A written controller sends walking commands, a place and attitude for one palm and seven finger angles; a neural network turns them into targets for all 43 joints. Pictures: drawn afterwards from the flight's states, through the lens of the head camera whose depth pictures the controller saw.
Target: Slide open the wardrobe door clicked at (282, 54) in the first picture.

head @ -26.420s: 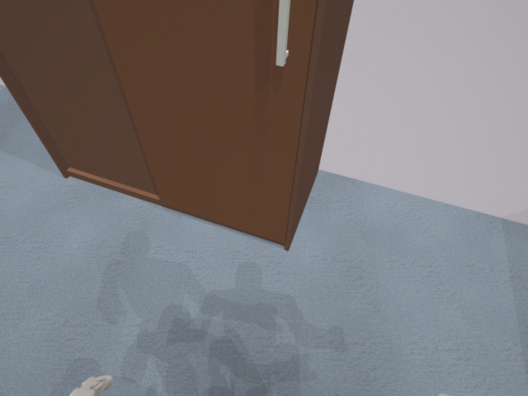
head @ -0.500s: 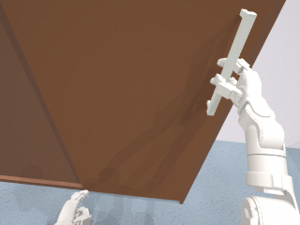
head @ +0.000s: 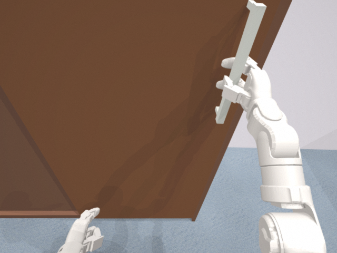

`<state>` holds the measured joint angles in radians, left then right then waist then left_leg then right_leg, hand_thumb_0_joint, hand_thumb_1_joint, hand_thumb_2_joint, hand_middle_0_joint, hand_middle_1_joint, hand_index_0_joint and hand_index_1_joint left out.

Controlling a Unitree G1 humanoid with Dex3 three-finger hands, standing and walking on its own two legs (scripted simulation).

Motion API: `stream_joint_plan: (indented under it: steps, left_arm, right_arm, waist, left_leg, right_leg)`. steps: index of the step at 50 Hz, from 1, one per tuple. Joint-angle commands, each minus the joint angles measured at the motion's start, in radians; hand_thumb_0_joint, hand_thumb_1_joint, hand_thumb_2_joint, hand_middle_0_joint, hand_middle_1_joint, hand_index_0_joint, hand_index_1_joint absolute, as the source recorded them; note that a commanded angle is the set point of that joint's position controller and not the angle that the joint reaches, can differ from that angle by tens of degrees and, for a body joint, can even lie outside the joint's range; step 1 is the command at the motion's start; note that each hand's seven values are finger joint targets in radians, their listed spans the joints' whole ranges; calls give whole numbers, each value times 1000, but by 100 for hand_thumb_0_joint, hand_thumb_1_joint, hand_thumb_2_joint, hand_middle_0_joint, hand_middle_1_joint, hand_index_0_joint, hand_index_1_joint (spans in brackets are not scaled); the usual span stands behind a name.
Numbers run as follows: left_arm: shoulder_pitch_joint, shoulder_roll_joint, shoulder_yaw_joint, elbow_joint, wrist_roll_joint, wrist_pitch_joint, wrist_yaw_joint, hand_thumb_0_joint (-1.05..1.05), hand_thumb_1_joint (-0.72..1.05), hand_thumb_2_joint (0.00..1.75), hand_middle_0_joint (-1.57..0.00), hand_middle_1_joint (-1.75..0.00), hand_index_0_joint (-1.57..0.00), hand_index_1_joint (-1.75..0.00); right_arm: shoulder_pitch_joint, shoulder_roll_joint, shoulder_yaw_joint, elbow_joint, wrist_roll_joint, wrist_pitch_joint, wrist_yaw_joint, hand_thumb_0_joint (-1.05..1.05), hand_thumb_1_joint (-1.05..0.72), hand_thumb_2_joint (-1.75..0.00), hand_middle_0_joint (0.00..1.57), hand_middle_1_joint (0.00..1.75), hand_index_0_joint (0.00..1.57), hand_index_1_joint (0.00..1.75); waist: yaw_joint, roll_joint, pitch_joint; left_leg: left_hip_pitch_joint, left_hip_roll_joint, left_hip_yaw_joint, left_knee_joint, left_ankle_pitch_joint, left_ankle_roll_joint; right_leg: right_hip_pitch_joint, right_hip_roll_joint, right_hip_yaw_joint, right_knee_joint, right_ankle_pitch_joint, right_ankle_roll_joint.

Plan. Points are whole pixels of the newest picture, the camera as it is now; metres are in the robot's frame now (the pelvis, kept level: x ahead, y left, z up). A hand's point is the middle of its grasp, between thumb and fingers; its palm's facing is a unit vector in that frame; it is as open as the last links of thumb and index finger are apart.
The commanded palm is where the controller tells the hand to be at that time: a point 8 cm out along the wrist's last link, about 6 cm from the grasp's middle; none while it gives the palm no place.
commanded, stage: tug the door sideways, standing still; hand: right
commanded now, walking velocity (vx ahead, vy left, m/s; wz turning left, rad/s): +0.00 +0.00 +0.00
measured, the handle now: (233, 71) +0.45 -0.13 +0.24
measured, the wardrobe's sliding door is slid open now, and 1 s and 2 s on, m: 0.00 0.06 0.24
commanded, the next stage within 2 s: step sideways, sliding the door along in 0.50 s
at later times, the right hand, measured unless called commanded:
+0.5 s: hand (216, 89) +0.39 -0.08 +0.23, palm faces +0.02 +1.00 -0.06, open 5.8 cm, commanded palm +0.37 -0.08 +0.23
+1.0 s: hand (198, 89) +0.41 -0.05 +0.22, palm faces +0.08 +0.99 -0.12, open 5.9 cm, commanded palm +0.39 -0.06 +0.23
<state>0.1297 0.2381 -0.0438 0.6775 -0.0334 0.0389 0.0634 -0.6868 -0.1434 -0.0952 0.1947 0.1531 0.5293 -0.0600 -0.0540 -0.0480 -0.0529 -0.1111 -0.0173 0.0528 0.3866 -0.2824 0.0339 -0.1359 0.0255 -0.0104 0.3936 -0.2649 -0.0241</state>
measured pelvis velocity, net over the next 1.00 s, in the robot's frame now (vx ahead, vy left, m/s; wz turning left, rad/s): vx -0.03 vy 0.07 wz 0.09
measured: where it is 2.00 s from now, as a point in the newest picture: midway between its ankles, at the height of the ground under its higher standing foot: outside the picture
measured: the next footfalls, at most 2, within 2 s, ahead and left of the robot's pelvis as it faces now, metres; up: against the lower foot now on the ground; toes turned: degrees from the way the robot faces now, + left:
left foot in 0.98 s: +0.08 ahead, +0.21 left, +0.00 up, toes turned +9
right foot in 1.16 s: +0.04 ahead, -0.03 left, +0.00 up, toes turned -4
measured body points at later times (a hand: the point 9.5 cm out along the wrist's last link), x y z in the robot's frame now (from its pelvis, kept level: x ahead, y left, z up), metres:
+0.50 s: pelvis -0.03 -0.01 +0.00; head -0.04 +0.01 +0.45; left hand +0.12 +0.21 -0.12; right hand +0.39 -0.14 +0.24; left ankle -0.05 +0.09 -0.74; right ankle -0.04 -0.10 -0.74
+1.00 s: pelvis -0.03 +0.07 -0.02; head +0.00 +0.08 +0.43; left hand +0.09 +0.29 -0.14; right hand +0.40 -0.10 +0.22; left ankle +0.04 +0.21 -0.75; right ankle -0.04 -0.10 -0.74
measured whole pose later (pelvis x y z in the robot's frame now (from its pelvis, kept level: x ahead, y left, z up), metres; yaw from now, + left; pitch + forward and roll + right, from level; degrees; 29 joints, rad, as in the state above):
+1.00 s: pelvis -0.03 +0.07 -0.02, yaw +5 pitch -4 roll +1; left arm 0.22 0.18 -0.02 0.69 -0.05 -0.01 0.09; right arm -0.75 -0.26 -0.08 0.41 0.10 -0.01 -0.10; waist -0.06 -0.05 0.12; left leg -0.33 0.04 0.06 0.57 -0.21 0.01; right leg -0.20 -0.14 -0.04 0.66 -0.39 0.05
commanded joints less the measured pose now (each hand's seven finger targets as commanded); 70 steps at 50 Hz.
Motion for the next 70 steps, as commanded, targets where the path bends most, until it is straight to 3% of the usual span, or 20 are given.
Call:
stream_joint_plan:
  steps: [1,11,30,31,33,36,39,42,47,48,50,51,53,56,57,58,59,60,63,70]
  left_arm:
    - [-97,89,24,-127,3,-50,0,0,90,90,-20,-30,-20,-30]
    - [-84,76,23,-109,0,-70,-19,0,90,90,-20,-30,-20,-30]
    - [-32,82,32,-55,-6,-132,-31,0,90,90,-20,-30,-20,-30]
    - [2,138,55,-57,5,-129,-2,0,90,90,-20,-30,-20,-30]
    - [-7,95,55,-56,14,-119,14,0,90,90,-20,-30,-20,-30]
    - [-35,96,60,-95,11,-127,41,0,90,90,-20,-30,-20,-30]
    - [-46,69,57,-102,12,-121,38,0,90,90,-20,-30,-20,-30]
    - [-44,86,65,-99,6,-103,33,0,90,90,-20,-30,-20,-30]
    - [-41,102,77,-131,-9,-104,30,0,90,90,-20,-30,-20,-30]
    - [-57,91,77,-144,-15,-103,30,0,90,90,-20,-30,-20,-30]
    - [-116,42,61,-175,-17,-105,38,0,90,90,-20,-30,-20,-30]
    - [-131,42,61,-164,-13,-118,44,0,90,90,-20,-30,-20,-30]
    - [-97,41,65,-122,-11,-126,34,0,90,90,-20,-30,-20,-30]
    - [-71,41,60,-99,-1,-123,33,0,90,90,-20,-30,-20,-30]
    - [-80,89,78,-122,3,-122,29,0,90,90,-20,-30,-20,-30]
    - [-84,111,96,-136,2,-114,17,0,90,90,-20,-30,-20,-30]
    - [-109,91,91,-136,-10,-100,-5,0,90,90,-20,-30,-20,-30]
    - [-141,88,102,-137,-16,-96,-22,0,90,90,-20,-30,-20,-30]
    - [-111,94,110,-128,-21,-95,-31,0,90,90,-20,-30,-20,-30]
    - [-93,95,107,-174,-18,-122,-32,0,90,90,-20,-30,-20,-30]
  right_arm:
    - [-560,62,140,-171,38,-102,57,0,-90,-90,45,140,45,140]
    - [-736,173,246,-48,25,-183,43,0,-90,-90,45,140,45,140]
    - [-951,180,235,95,28,-309,-27,0,-90,-90,45,140,45,140]
    - [-885,-355,-68,70,-61,-478,-60,0,-90,-90,45,140,45,140]
    - [-715,-131,72,178,-68,-562,-42,0,-90,-90,45,140,45,140]
    - [-761,-84,130,79,-53,-626,-20,0,-90,-90,45,140,45,140]
    - [-802,-130,104,1,-47,-644,-22,0,-90,-90,45,140,45,140]
    - [-736,-169,49,-20,-48,-655,-27,0,-90,-90,45,140,45,140]
    - [-697,-195,35,-73,-69,-669,-11,0,-90,-90,45,140,45,140]
    - [-682,-194,38,-105,-74,-667,-10,0,-90,-90,45,140,45,140]
    - [-645,-214,43,-163,-86,-651,-15,0,-90,-90,45,140,45,140]
    - [-610,-221,29,-170,-86,-642,-23,0,-90,-90,45,140,45,140]
    - [-665,-191,67,-249,-90,-635,-21,0,-90,-90,45,140,45,140]
    - [-697,-121,130,-305,-83,-663,-27,0,-90,-90,45,140,45,140]
    - [-695,-81,162,-331,-69,-679,-21,0,-90,-90,45,140,45,140]
    - [-711,-41,194,-341,-60,-687,-13,0,-90,-90,45,140,45,140]
    - [-702,-18,210,-285,-71,-689,-10,0,-90,-90,45,140,45,140]
    - [-738,-37,182,-273,-66,-685,-4,0,-90,-90,45,140,45,140]
    - [-790,0,241,-312,-78,-682,7,0,-90,-90,45,140,45,140]
    - [-670,9,260,-350,-74,-674,18,0,-90,-90,45,140,45,140]
  waist:
    - [74,104,-325]
    - [98,33,-340]
    - [109,47,-338]
    - [73,97,-266]
    - [74,144,-229]
    - [94,-72,-247]
    - [90,-38,-221]
    - [73,-24,-207]
    - [67,-152,-223]
    - [54,-54,-230]
    - [36,381,-206]
    - [4,349,-217]
    - [37,285,-208]
    - [108,153,-285]
    - [116,-94,-306]
    - [94,-325,-313]
    - [76,-261,-304]
    - [63,-122,-303]
    - [92,-61,-208]
    - [93,-315,-266]
  left_leg:
    - [15,13,-28,33,614,-1]
    - [-90,10,-20,37,440,12]
    - [-137,4,-14,33,293,15]
    - [-200,46,-77,4,171,-34]
    - [-183,59,-68,23,97,-39]
    - [-355,-7,-42,360,-109,-29]
    - [-569,36,-120,618,-239,-13]
    - [-484,80,-121,461,-206,-16]
    - [-81,26,38,161,10,-23]
    - [33,53,3,75,72,-7]
    - [150,332,-410,-92,207,133]
    - [164,398,-454,-61,347,191]
    - [55,342,-300,-4,286,170]
    - [-52,232,-60,311,539,80]
    - [-331,121,19,502,253,0]
    - [-566,56,-26,714,-247,-39]
    - [-601,88,-144,866,-229,-21]
    - [-578,116,-202,903,-195,-15]
    - [-577,140,-143,790,-137,-43]
    - [-307,56,55,415,-101,-71]
  right_leg:
    - [221,-31,31,56,595,-1]
    - [259,-41,74,60,503,19]
    - [213,-43,94,34,344,39]
    - [105,-121,79,58,229,-30]
    - [99,-139,76,46,61,-46]
    - [191,-338,370,-95,-191,-141]
    - [343,-458,490,-85,118,-231]
    - [334,-448,288,14,394,-207]
    - [61,-311,9,154,257,-86]
    - [-46,-245,-61,275,164,-47]
    - [-367,-39,-84,607,-316,24]
    - [-404,-43,2,728,-377,14]
    - [-294,-89,4,661,-327,17]
    - [24,-116,-53,118,22,16]
    - [256,-289,183,-4,250,-46]
    - [388,-549,493,-20,541,-150]
    - [408,-619,522,-3,528,-203]
    - [341,-620,463,10,417,-226]
    - [287,-525,295,31,414,-195]
    - [289,-376,12,108,660,-81]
